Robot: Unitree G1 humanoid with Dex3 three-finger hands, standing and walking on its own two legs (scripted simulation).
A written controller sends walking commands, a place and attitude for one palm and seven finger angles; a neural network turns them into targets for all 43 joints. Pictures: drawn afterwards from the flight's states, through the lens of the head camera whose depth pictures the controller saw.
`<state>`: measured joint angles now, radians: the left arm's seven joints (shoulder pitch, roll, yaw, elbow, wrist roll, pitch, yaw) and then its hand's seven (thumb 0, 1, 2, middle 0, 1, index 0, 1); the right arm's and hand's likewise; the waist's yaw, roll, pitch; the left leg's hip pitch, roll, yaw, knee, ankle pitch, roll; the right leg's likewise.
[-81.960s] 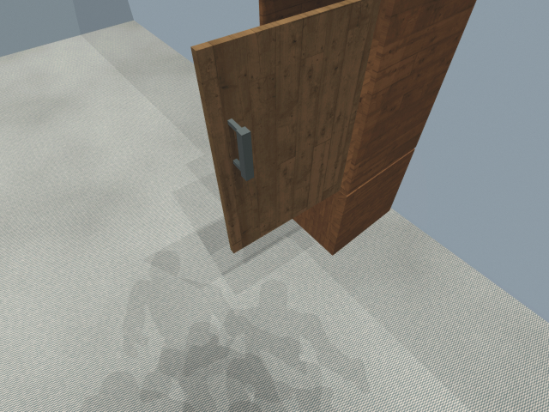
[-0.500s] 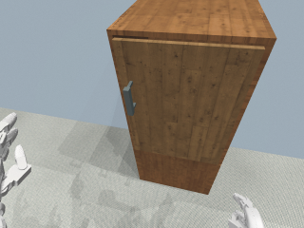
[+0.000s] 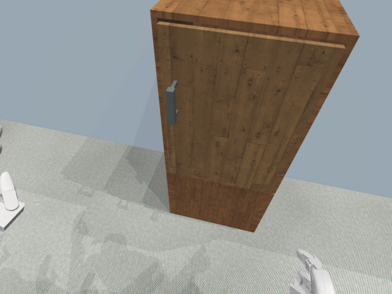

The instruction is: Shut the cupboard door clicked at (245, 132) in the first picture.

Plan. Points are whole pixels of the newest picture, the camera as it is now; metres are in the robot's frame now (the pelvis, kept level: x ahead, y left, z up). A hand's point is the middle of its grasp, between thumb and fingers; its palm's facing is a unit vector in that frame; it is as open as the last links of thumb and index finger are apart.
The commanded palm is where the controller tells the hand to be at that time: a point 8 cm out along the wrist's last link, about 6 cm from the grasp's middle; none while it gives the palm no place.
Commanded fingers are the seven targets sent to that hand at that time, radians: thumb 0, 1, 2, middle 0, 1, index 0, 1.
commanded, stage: step back with the hand held close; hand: left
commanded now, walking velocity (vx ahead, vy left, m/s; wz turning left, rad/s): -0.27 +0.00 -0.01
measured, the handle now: (173, 103) +0.60 +0.11 +0.05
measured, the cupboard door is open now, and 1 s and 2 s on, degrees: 0 0 0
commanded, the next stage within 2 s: stop stepping back and stand still in 0.90 s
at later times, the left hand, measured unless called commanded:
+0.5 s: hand out of the picture +0.14 +0.28 +0.18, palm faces +0.47 -0.74 -0.48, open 7.5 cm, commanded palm +0.08 +0.30 +0.19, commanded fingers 0.00 0.90 0.90 -0.20 -0.30 -0.20 -0.30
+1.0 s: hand out of the picture +0.07 +0.30 +0.17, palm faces +0.43 -0.81 -0.40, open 7.5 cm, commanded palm +0.00 +0.32 +0.19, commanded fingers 0.00 0.90 0.90 -0.20 -0.30 -0.20 -0.30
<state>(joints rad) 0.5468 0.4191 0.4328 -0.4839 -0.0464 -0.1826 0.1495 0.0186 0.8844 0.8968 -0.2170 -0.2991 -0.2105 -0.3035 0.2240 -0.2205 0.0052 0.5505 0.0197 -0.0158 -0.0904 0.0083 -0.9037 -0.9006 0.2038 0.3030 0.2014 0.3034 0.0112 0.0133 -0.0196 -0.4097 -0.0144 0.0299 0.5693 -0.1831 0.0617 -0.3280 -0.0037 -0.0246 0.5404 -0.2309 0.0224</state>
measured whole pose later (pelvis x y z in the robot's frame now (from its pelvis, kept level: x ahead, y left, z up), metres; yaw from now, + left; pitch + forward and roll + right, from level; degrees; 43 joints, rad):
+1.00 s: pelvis -0.14 +0.03 +0.01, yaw -1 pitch +3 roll -6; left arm 0.53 0.44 0.46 -0.51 -0.06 -0.23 0.13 0.02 0.89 0.90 -0.21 -0.30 -0.21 -0.30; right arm 0.21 -0.18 0.00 0.62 -0.01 -0.09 -0.06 0.01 -0.90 -0.90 0.20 0.30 0.20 0.30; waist 0.01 0.01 -0.04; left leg -0.49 0.05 0.02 0.39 0.02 0.08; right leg -0.28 0.12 0.01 0.76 -0.47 0.00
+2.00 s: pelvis -0.28 +0.15 +0.02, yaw -3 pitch +0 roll -3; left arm 0.58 0.46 0.40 -0.56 -0.06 -0.13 0.15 0.02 0.88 0.90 -0.22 -0.30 -0.21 -0.30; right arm 0.20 -0.11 0.05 0.56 -0.01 -0.05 -0.05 0.01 -0.90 -0.90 0.21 0.30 0.21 0.30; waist 0.00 0.00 -0.03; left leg -0.27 0.07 0.10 0.32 -0.13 0.01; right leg -0.28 0.08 -0.14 0.64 -0.40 -0.02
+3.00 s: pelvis -0.25 +0.19 +0.00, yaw -3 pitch +0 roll +0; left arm 0.27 0.18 -0.03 0.82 0.01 0.06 0.00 0.02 0.90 0.90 -0.20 -0.30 -0.20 -0.30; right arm 0.17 -0.27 0.02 0.87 -0.02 0.01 0.00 0.00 -0.91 -0.90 0.20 0.30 0.20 0.30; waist -0.02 -0.01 0.01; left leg -0.32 -0.01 0.07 0.52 -0.19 0.04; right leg -0.15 -0.01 -0.07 0.52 -0.36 -0.01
